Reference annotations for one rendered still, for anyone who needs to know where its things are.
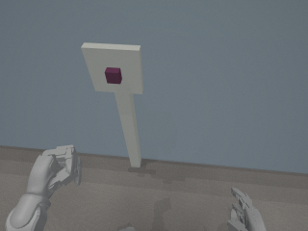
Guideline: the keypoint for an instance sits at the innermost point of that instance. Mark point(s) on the robot right hand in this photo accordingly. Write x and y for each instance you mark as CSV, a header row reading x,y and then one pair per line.
x,y
250,217

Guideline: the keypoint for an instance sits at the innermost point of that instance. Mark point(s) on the panel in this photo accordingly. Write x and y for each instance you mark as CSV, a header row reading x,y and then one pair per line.
x,y
127,57

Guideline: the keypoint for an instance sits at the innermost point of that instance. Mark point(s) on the robot left forearm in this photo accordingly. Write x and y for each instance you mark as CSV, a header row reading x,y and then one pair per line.
x,y
30,213

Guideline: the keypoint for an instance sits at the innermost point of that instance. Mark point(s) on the button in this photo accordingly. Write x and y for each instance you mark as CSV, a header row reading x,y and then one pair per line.
x,y
113,75

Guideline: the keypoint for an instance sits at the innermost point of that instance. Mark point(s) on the robot left hand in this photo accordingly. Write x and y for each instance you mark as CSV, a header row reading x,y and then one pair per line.
x,y
42,178

